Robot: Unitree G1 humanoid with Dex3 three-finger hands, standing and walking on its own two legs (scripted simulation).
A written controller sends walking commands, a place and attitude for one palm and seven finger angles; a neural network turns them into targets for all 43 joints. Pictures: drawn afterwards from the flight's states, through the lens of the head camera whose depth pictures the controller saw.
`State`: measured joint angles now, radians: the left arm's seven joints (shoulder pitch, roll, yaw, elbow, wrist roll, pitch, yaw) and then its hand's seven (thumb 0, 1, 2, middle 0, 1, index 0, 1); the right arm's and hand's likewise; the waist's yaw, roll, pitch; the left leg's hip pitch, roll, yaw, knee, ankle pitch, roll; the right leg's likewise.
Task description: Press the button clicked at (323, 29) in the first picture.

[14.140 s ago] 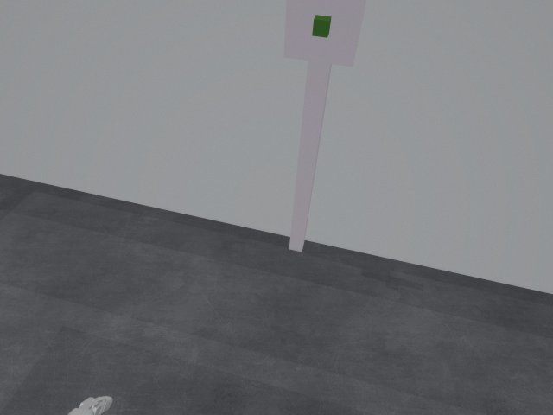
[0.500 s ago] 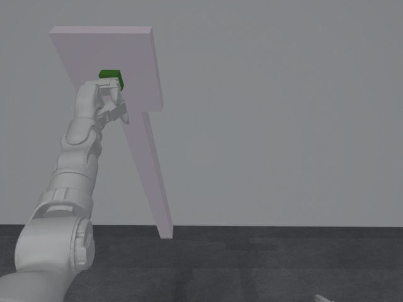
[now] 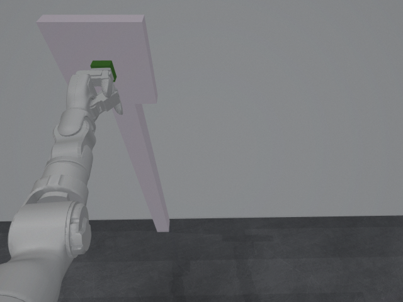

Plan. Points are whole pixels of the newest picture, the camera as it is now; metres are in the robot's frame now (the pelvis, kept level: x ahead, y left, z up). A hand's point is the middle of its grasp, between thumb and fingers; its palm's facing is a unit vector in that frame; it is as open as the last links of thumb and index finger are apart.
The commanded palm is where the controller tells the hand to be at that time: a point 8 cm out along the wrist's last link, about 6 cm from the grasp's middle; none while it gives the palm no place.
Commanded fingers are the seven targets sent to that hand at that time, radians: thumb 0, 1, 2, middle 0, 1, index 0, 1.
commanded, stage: pull the fist back off the button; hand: left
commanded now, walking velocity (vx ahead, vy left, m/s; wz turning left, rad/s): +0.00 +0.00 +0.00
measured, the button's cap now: (105, 68) +0.52 +0.19 +0.20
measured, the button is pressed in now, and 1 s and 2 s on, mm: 10 0 0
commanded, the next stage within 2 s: draw the hand back to the body in 0.86 s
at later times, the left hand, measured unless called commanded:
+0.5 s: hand (109, 113) +0.42 +0.17 +0.16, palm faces +0.03 -1.00 -0.01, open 3.2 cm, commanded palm +0.39 +0.22 +0.17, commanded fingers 0.00 0.90 0.90 -1.30 -1.50 -1.30 -1.50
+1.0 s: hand (104, 131) +0.37 +0.17 +0.17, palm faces +0.04 -1.00 -0.02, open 3.1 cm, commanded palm +0.33 +0.22 +0.17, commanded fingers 0.00 0.90 0.90 -1.30 -1.50 -1.30 -1.50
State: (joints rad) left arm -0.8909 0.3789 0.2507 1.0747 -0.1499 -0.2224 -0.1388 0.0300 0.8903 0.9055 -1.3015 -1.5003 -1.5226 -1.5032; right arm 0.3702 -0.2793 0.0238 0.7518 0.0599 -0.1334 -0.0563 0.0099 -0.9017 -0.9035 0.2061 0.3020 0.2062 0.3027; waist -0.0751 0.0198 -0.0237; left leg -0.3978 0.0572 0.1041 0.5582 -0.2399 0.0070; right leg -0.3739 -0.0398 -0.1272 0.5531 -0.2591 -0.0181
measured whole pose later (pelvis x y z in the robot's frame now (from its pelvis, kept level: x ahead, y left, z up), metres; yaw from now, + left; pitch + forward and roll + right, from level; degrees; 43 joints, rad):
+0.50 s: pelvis +0.03 +0.00 +0.01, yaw -2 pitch +1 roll +0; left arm -0.48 0.29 0.25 0.55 -0.20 -0.06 -0.15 0.02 0.90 0.90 -1.30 -1.50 -1.32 -1.50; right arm 0.27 -0.26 0.02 0.64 0.08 -0.10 -0.05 0.01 -0.90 -0.90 0.21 0.30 0.21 0.30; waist -0.01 0.03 -0.04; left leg -0.24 0.06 0.13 0.49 -0.26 0.00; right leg -0.24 -0.03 -0.10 0.49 -0.27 -0.01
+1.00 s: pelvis +0.03 -0.01 +0.01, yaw +1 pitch -2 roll +0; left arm -0.27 0.25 0.17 0.16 -0.22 0.15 -0.12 0.02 0.89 0.90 -1.30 -1.50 -1.30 -1.50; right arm 0.16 -0.24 0.06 0.62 0.07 -0.08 -0.07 0.01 -0.90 -0.90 0.21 0.30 0.21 0.30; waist 0.02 0.04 -0.02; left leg -0.17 0.05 0.09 0.47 -0.26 -0.01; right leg -0.15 -0.04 -0.14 0.47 -0.29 -0.02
